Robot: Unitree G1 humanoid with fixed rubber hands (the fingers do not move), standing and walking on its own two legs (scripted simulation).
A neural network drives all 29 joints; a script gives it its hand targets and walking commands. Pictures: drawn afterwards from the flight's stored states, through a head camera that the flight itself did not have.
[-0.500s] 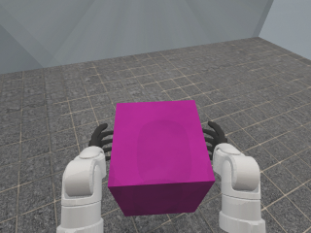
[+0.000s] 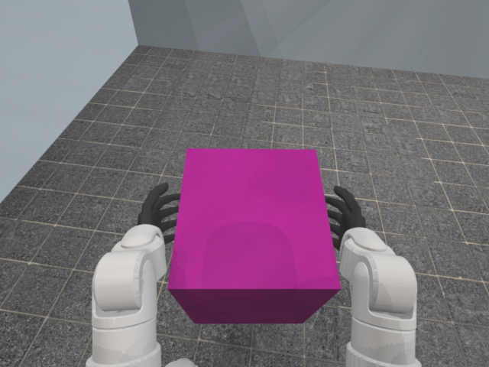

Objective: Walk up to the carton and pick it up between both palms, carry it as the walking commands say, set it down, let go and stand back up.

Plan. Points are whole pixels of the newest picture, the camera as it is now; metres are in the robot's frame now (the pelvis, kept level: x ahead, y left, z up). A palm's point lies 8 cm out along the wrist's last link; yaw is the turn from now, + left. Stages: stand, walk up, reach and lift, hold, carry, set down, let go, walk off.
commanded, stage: carry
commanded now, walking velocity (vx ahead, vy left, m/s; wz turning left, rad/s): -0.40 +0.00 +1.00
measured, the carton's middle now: (250, 244) +0.30 -0.02 +0.03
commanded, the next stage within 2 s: none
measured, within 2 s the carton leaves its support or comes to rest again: neither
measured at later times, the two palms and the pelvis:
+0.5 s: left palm out of the picture -0.05 +0.31 +0.09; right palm out of the picture +0.08 +0.06 +0.08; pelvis -0.23 +0.06 +0.02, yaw +27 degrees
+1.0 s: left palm out of the picture -0.43 +0.35 +0.10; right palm out of the picture -0.17 +0.21 +0.09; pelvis -0.44 +0.03 +0.00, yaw +56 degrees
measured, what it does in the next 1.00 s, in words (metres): walks backwards, turning left: left foot, then right foot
